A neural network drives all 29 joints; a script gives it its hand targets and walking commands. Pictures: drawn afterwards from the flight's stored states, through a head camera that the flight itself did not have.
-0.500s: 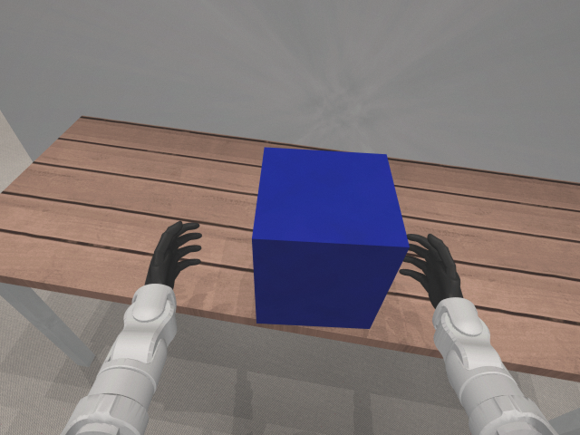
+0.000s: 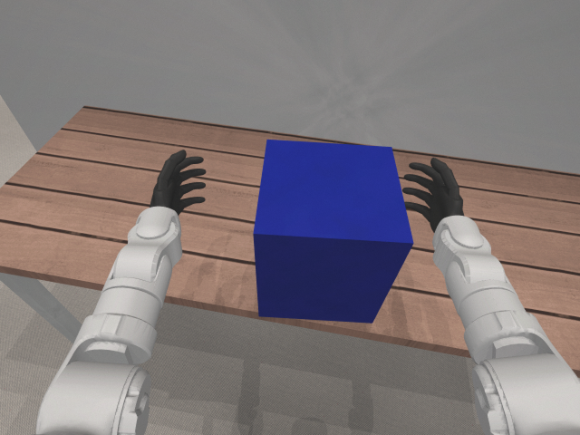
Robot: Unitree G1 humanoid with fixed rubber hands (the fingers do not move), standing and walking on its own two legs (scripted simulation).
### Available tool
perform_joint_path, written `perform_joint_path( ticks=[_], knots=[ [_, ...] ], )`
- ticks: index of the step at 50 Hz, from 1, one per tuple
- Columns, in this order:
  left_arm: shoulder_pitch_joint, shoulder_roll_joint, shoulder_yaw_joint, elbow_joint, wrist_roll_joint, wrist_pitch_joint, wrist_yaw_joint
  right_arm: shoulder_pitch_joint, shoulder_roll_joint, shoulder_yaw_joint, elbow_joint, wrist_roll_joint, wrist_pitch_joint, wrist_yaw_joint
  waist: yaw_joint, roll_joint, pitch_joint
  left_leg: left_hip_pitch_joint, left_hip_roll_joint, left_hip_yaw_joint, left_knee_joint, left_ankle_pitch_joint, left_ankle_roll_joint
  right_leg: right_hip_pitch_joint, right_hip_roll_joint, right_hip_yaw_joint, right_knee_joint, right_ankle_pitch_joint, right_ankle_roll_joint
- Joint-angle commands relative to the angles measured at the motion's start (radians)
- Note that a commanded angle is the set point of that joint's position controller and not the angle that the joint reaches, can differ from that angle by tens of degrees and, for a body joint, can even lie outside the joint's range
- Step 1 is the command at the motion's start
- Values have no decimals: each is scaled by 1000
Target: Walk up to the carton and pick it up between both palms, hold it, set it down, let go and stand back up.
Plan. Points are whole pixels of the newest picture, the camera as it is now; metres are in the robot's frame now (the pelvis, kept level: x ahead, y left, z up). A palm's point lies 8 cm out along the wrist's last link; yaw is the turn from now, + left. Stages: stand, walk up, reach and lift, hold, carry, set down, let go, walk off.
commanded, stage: reach and lift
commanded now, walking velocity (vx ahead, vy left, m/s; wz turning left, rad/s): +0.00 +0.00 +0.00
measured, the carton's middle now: (322, 235) +0.46 -0.01 -0.02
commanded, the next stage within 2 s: none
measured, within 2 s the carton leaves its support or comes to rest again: neither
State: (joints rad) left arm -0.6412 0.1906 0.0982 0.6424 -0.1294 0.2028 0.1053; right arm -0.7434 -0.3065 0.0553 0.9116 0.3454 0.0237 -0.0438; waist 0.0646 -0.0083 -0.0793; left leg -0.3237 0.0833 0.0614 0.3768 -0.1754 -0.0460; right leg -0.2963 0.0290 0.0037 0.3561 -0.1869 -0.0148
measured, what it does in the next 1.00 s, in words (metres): stands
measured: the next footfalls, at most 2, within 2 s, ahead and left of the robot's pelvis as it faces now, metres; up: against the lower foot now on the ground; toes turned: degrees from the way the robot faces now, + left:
none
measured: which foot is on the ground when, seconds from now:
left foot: down 0.00-1.00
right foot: down 0.00-1.00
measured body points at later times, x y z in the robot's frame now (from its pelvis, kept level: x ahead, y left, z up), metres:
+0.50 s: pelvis +0.00 +0.00 +0.00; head +0.04 +0.01 +0.44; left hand +0.45 +0.23 +0.15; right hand +0.49 -0.16 +0.16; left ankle +0.00 +0.15 -0.74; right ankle -0.01 -0.11 -0.74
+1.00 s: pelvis -0.01 +0.00 -0.01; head +0.07 +0.01 +0.43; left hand +0.43 +0.23 +0.03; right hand +0.47 -0.16 +0.07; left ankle +0.00 +0.15 -0.74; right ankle -0.01 -0.11 -0.74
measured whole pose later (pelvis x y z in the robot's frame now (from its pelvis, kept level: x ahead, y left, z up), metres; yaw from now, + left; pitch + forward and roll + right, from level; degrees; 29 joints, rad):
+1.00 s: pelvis -0.01 +0.00 -0.01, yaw +2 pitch +21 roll -1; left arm -0.97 0.24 0.03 1.35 -0.22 -0.21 0.09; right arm -1.00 -0.29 0.04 1.29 0.32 -0.14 -0.04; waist 0.04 -0.02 -0.19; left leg -0.67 0.08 0.02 0.48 -0.16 -0.05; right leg -0.63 0.03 -0.04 0.46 -0.19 -0.02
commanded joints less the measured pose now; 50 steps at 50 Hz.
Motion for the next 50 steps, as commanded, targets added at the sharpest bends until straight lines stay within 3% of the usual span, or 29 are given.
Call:
perform_joint_path(
  ticks=[1, 3, 7, 11, 12, 17, 21, 23, 25, 28, 32, 36, 40, 43, 47, 49, 50],
  knots=[
    [-435, 140, 58, -124, 23, 8, -8, -481, -175, -8, -112, 23, -10, -15, 18, -24, -485, 312, -78, -5, 59, 391, 17, 89, 44, -20, -13, 374, 57],
    [-452, 136, 64, -84, 29, 25, -18, -502, -186, -5, -68, 24, 2, -20, 10, -17, -463, 297, -79, -11, 64, 424, 7, 106, 43, -11, -7, 415, 60],
    [-529, 173, 74, -91, 13, 15, -22, -592, -194, 12, -110, 39, -9, -31, 27, -38, -555, 259, -87, -1, 74, 444, 15, 173, 38, 0, 13, 518, 74],
    [-629, 214, 63, -111, -14, -1, -8, -671, -217, -9, -152, 37, 1, -38, 18, -44, -662, 239, -86, -4, 72, 404, 15, 169, 38, -8, 34, 518, 75],
    [-668, 216, 43, -135, -29, -5, -3, -701, -210, -14, -180, 54, 1, -38, 10, -18, -717, 256, -87, 3, 83, 436, 9, 153, 43, -16, 38, 538, 73],
    [-743, 244, 14, -48, -68, 12, 1, -745, -223, -19, -101, 49, 56, -32, -12, -10, -751, 235, -82, -15, 83, 375, 14, 89, 29, -12, 33, 466, 68],
    [-812, 240, -18, 97, -85, 25, 10, -800, -224, -28, 62, 45, 92, -27, -19, 13, -669, 256, -70, -30, 84, 345, -5, -12, 33, -31, 14, 351, 55],
    [-837, 230, -31, 127, -83, 16, 14, -820, -234, -39, 89, 41, 88, -22, -15, 50, -702, 274, -63, -33, 100, 375, -16, -45, 31, -30, 14, 354, 49],
    [-846, 217, -42, 221, -82, 12, 14, -824, -234, -35, 172, 43, 89, -18, -17, 50, -648, 270, -63, -39, 98, 359, -22, -71, 35, -41, 3, 329, 51],
    [-829, 210, -35, 266, -80, -14, 8, -827, -233, -27, 179, 44, 65, -8, -6, 42, -661, 283, -61, -42, 117, 428, -28, -39, 40, -49, 8, 372, 48],
    [-765, 192, -15, 367, -33, -103, -7, -759, -184, 9, 248, 39, 6, 5, 24, -15, -604, 214, -61, -37, 114, 431, -14, -4, 33, -41, 18, 387, 55],
    [-761, 206, -2, 415, -23, -240, -33, -751, -144, 39, 208, 36, -81, 9, 27, -51, -663, 89, -71, -19, 104, 433, 2, 112, 13, -28, 62, 488, 69],
    [-790, 198, 11, 471, -17, -364, -37, -747, -131, 23, 186, 4, -160, 16, 17, -59, -686, -1, -69, -7, 100, 375, 2, 92, 4, -24, 77, 444, 69],
    [-860, 196, -28, 439, -59, -432, -27, -774, -141, -17, 149, -16, -198, 10, -9, -27, -813, 3, -68, -3, 121, 338, -6, 28, 1, -31, 92, 402, 63],
    [-866, 153, -91, 539, -117, -510, -13, -738, -111, -35, 254, -44, -224, 21, -38, 13, -826, 15, -48, -24, 154, 247, -21, -179, -2, -59, 103, 222, 35],
    [-904, 167, -108, 527, -128, -542, -2, -737, -134, -48, 279, -41, -240, 30, -37, 78, -906, 33, -47, -24, 188, 279, -34, -256, -1, -58, 121, 189, 24],
    [-922, 161, -119, 525, -138, -554, 3, -753, -136, -52, 269, -47, -251, 32, -42, 84, -937, 37, -46, -20, 206, 285, -38, -278, 0, -63, 125, 179, 19]
  ],
)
